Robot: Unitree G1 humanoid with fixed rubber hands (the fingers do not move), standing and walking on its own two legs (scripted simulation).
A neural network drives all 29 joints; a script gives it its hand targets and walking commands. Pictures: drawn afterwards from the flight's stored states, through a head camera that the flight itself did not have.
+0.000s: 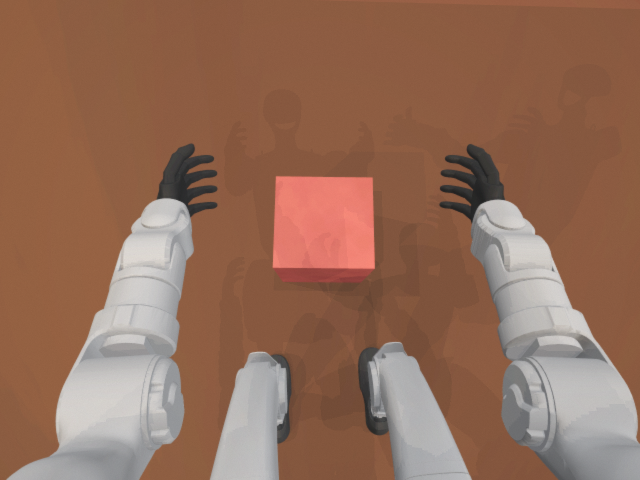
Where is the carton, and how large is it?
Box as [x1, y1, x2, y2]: [273, 176, 374, 282]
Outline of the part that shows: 276,176 273,268 283,281 360,282 374,268 372,178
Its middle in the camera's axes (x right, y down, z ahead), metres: +0.01 -0.01 +0.93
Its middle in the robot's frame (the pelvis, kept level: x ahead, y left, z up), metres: +0.51 -0.02 -0.53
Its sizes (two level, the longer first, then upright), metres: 0.210 0.200 0.250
